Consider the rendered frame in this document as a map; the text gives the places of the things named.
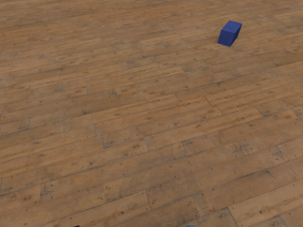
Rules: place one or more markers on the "carton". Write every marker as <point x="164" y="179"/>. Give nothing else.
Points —
<point x="229" y="33"/>

